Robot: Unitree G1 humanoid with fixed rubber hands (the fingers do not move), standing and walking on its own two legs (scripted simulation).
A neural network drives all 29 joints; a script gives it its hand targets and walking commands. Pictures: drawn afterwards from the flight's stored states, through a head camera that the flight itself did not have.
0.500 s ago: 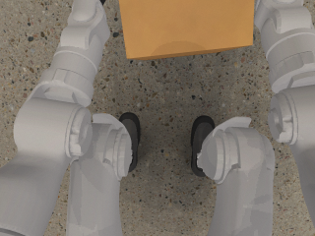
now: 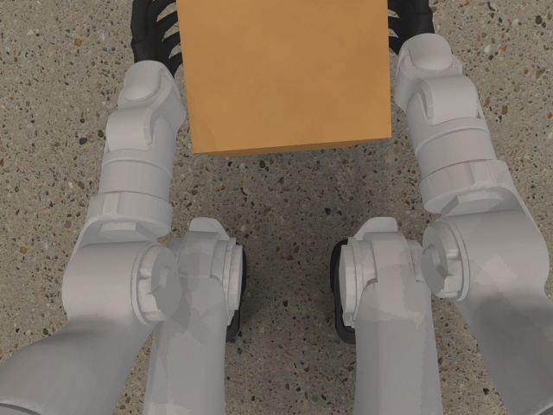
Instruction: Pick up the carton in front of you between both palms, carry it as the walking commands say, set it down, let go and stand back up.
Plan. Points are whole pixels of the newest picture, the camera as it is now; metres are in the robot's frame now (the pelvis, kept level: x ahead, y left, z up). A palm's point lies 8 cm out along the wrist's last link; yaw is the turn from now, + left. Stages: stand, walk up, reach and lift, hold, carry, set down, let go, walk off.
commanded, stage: reach and lift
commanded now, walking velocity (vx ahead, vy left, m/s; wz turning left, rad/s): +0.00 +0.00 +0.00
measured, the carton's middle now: (283, 76) +0.52 -0.01 -0.19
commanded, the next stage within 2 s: none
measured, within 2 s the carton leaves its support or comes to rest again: neither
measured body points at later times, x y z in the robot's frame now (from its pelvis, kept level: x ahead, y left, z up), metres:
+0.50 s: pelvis +0.00 +0.01 +0.12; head +0.25 -0.02 +0.49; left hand +0.49 +0.14 +0.06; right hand +0.50 -0.17 +0.05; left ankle +0.11 +0.13 -0.34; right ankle +0.11 -0.12 -0.34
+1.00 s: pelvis +0.05 +0.01 +0.26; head +0.19 -0.01 +0.69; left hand +0.45 +0.14 +0.22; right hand +0.45 -0.16 +0.22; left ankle +0.11 +0.13 -0.34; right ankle +0.11 -0.12 -0.34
